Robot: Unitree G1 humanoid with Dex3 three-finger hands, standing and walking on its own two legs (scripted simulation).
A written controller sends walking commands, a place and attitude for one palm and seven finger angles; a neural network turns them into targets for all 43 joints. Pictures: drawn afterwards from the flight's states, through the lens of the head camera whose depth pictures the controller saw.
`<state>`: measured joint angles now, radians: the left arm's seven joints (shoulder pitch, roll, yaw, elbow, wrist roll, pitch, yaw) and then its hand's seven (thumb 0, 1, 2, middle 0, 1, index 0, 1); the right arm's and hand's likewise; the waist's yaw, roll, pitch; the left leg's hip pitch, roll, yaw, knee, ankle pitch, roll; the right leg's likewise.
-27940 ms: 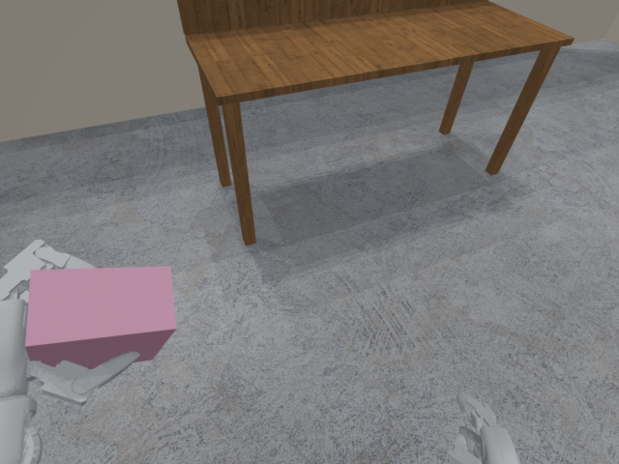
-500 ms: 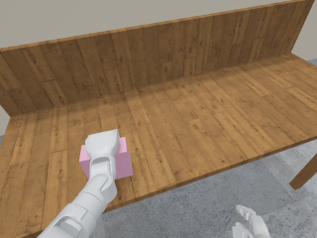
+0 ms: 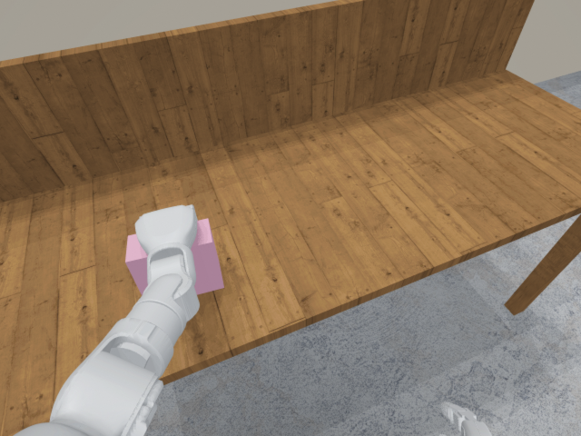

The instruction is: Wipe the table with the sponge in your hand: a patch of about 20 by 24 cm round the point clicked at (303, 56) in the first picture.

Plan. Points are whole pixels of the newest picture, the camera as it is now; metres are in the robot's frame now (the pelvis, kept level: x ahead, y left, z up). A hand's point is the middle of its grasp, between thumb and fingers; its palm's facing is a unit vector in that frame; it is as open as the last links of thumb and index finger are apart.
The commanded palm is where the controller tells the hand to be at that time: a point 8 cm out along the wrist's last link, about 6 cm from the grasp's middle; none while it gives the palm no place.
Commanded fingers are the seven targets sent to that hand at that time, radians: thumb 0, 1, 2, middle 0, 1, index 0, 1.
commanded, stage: wipe forward along the third lane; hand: left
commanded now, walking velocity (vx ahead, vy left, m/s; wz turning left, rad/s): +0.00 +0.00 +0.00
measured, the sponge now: (180, 269) +0.38 +0.21 -0.01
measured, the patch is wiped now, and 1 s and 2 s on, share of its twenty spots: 0.60 0.90 0.90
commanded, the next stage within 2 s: wipe back along the third lane in 1.08 s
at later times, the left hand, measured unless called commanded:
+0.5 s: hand (176, 227) +0.44 +0.23 +0.03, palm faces -0.11 +0.00 -0.99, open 10.4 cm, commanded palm +0.43 +0.22 +0.06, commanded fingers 0.00 0.10 1.30 -1.20 -1.60 -1.20 -1.60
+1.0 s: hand (170, 209) +0.48 +0.25 +0.03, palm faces -0.10 -0.02 -0.99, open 10.4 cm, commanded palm +0.48 +0.25 +0.06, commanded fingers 0.00 0.10 1.30 -1.20 -1.60 -1.20 -1.60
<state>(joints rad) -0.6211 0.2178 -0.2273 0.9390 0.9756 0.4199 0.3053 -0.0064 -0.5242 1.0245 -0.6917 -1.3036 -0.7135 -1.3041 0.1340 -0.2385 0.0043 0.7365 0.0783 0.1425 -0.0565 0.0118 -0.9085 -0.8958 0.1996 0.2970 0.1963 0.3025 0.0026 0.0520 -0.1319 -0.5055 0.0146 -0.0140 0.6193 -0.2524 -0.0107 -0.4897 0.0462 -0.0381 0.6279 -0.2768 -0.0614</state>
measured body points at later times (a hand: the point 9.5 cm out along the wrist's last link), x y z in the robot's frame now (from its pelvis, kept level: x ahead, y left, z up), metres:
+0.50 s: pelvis -0.01 +0.01 -0.01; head +0.04 +0.00 +0.44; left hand +0.44 +0.22 +0.08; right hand +0.07 -0.26 -0.14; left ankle +0.03 +0.13 -0.72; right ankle +0.02 -0.08 -0.72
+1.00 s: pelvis +0.00 +0.03 -0.01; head +0.07 +0.03 +0.43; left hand +0.48 +0.24 +0.08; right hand +0.05 -0.24 -0.14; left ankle +0.03 +0.13 -0.72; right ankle +0.02 -0.08 -0.72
